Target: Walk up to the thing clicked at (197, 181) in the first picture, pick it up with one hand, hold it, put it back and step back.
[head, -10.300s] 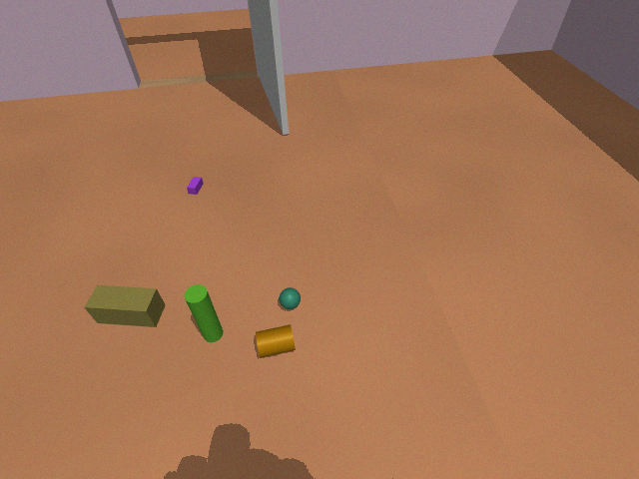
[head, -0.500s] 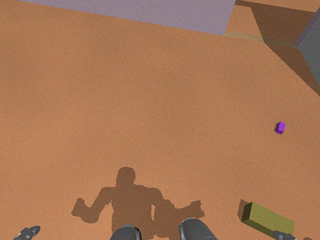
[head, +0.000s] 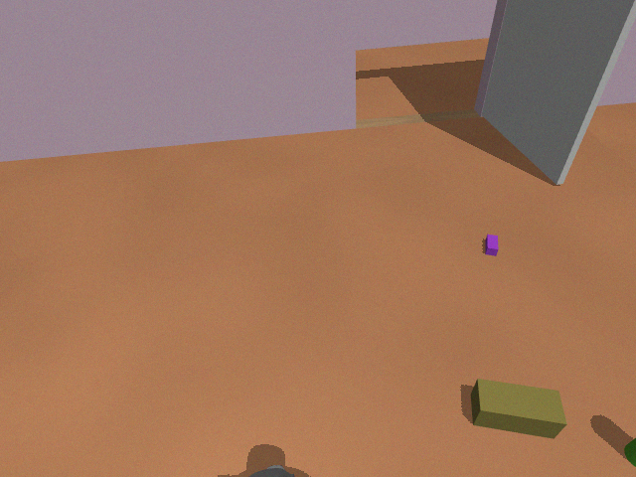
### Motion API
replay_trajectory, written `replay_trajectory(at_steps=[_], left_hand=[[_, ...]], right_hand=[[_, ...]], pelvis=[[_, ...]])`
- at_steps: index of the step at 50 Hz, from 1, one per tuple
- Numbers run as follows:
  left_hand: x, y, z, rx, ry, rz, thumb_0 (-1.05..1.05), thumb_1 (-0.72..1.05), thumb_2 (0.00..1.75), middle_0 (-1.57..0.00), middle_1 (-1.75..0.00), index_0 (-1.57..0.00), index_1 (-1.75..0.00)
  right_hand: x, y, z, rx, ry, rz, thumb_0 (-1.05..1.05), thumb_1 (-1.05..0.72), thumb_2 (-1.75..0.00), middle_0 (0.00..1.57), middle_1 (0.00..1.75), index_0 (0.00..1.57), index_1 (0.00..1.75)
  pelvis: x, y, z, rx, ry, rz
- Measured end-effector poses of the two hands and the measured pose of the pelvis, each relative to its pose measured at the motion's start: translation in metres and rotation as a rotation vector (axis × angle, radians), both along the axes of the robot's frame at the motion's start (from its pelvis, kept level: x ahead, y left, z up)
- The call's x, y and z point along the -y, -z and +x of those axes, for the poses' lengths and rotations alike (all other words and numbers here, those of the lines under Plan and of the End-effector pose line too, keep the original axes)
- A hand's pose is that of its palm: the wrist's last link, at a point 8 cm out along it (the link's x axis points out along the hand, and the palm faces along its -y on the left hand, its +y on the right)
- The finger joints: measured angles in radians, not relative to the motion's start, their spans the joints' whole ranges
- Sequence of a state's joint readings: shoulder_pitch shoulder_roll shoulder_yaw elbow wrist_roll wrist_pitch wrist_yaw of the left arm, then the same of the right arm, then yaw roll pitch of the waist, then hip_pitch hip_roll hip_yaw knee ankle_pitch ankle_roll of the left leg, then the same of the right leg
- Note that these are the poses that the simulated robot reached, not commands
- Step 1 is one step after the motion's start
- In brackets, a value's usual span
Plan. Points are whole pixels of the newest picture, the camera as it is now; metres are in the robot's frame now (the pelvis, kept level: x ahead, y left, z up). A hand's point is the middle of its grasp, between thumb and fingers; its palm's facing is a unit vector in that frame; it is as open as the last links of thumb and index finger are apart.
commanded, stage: walk up
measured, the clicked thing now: (491, 245) +1.30 -0.53 -0.75
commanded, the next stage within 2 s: none
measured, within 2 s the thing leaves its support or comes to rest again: neither
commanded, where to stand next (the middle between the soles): +0.24 +0.00 m, yaw -14 degrees
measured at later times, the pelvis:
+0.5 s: pelvis +0.02 -0.04 +0.00, yaw +9 degrees
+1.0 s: pelvis +0.18 -0.07 -0.03, yaw +24 degrees
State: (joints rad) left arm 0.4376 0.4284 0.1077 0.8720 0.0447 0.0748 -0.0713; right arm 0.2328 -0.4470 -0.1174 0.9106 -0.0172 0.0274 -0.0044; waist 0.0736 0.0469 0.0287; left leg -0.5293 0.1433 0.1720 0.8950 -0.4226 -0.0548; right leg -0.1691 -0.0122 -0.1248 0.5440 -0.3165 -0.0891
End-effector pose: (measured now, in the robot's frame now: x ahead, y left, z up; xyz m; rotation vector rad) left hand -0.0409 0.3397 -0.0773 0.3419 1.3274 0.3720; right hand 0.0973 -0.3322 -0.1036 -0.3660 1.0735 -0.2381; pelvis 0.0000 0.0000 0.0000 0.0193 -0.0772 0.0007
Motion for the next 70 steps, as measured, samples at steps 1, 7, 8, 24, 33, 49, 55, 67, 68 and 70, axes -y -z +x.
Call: replay_trajectory(at_steps=[1,7,8,24,33,49,55,67,68,70], left_hand=[[0.005,-0.001,-0.009,-0.015,-0.010,0.003,0.00,0.91,0.89,-0.20,-0.30,-0.20,-0.30],[0.037,-0.008,-0.017,-0.041,0.025,-0.027,0.00,0.91,0.89,-0.20,-0.30,-0.20,-0.30],[0.041,-0.009,-0.011,-0.029,0.040,-0.031,0.00,0.91,0.89,-0.20,-0.30,-0.20,-0.30],[0.044,0.008,0.134,0.383,0.098,-0.046,0.00,0.90,0.89,-0.20,-0.30,-0.21,-0.30],[0.023,0.044,0.134,0.267,0.010,-0.087,0.00,0.91,0.89,-0.20,-0.30,-0.20,-0.30],[0.075,0.029,0.176,0.237,-0.205,0.030,0.00,0.91,0.89,-0.20,-0.30,-0.20,-0.30],[0.112,0.012,0.162,0.194,-0.296,0.034,0.00,0.90,0.89,-0.20,-0.30,-0.20,-0.30],[0.112,0.020,0.085,0.075,-0.446,0.105,0.00,0.90,0.89,-0.20,-0.30,-0.21,-0.30],[0.109,0.023,0.078,0.069,-0.455,0.106,0.00,0.90,0.89,-0.20,-0.30,-0.21,-0.30],[0.101,0.031,0.065,0.064,-0.473,0.105,0.00,0.90,0.89,-0.20,-0.30,-0.21,-0.30]], right_hand=[[-0.002,0.000,-0.003,0.005,0.000,0.029,0.00,-0.91,-0.90,0.20,0.30,0.20,0.30],[-0.003,-0.008,-0.030,0.005,0.013,0.129,0.00,-0.91,-0.90,0.21,0.30,0.20,0.30],[0.001,-0.008,-0.036,-0.005,0.017,0.128,0.00,-0.91,-0.90,0.21,0.30,0.20,0.30],[0.044,-0.022,-0.078,-0.281,-0.010,-0.031,0.01,-0.91,-0.90,0.20,0.30,0.20,0.30],[0.023,-0.017,0.006,-0.157,-0.136,-0.110,0.00,-0.91,-0.90,0.20,0.30,0.20,0.30],[0.029,0.031,0.230,-0.144,-0.418,-0.036,0.00,-0.90,-0.90,0.21,0.30,0.21,0.30],[0.008,0.023,0.328,-0.067,-0.535,-0.016,0.00,-0.91,-0.90,0.20,0.30,0.20,0.30],[-0.056,0.018,0.400,-0.050,-0.723,-0.016,0.00,-0.91,-0.90,0.20,0.30,0.20,0.30],[-0.062,0.019,0.400,-0.049,-0.731,-0.015,0.00,-0.91,-0.90,0.20,0.30,0.20,0.30],[-0.075,0.021,0.398,-0.045,-0.745,-0.019,0.00,-0.91,-0.90,0.20,0.30,0.20,0.30]], pelvis=[[0.004,-0.003,-0.003,0.006,0.007,0.002],[0.022,-0.019,-0.008,-0.010,0.057,0.015],[0.025,-0.020,-0.010,-0.015,0.062,0.013],[0.040,-0.001,0.013,-0.030,-0.139,-0.027],[0.018,0.019,0.053,-0.033,-0.220,-0.001],[0.072,0.029,0.178,-0.034,-0.409,-0.015],[0.081,0.014,0.199,-0.051,-0.476,0.000],[0.082,0.022,0.198,-0.059,-0.604,-0.033],[0.079,0.024,0.196,-0.061,-0.616,-0.036],[0.071,0.031,0.190,-0.067,-0.641,-0.046]])
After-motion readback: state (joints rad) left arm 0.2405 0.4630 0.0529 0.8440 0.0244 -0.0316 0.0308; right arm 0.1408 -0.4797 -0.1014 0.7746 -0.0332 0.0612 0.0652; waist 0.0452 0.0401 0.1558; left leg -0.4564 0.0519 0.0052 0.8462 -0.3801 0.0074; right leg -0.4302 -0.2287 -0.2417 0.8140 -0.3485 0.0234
